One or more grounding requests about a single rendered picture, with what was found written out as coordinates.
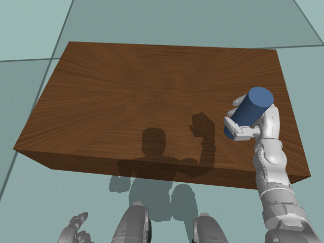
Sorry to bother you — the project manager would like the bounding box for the right robot arm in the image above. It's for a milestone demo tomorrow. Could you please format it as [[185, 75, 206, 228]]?
[[253, 138, 322, 243]]

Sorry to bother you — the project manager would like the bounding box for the right robot hand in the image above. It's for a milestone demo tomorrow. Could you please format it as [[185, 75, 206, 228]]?
[[223, 94, 280, 142]]

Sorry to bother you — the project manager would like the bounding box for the left robot hand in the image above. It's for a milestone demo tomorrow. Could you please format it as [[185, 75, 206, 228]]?
[[57, 212, 94, 243]]

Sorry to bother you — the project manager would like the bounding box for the can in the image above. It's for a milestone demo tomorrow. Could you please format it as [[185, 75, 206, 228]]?
[[224, 87, 274, 140]]

